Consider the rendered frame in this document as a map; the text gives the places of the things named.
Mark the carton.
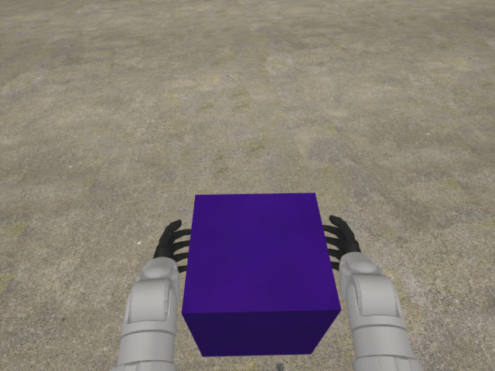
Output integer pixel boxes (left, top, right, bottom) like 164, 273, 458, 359
182, 192, 341, 357

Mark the right robot hand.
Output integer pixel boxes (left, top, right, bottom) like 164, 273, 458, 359
323, 215, 361, 271

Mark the left robot hand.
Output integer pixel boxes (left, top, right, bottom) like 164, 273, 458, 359
153, 220, 191, 273

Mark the left robot forearm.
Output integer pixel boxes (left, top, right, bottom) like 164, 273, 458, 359
111, 257, 181, 371

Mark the right robot forearm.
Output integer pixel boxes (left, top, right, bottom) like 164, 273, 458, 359
339, 252, 423, 371

